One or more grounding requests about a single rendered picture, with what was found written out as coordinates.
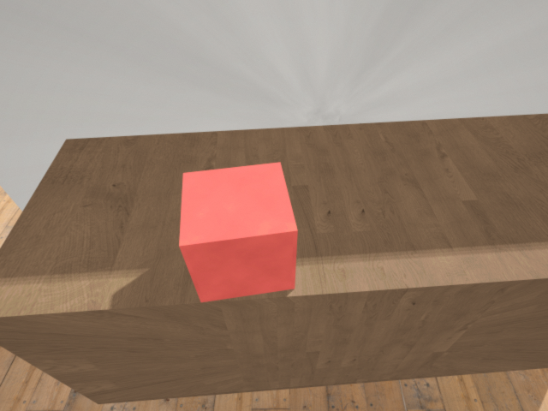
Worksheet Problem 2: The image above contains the pedestal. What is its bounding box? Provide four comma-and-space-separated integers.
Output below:
0, 114, 548, 404

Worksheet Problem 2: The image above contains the carton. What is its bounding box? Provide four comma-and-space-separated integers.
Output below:
179, 162, 298, 302

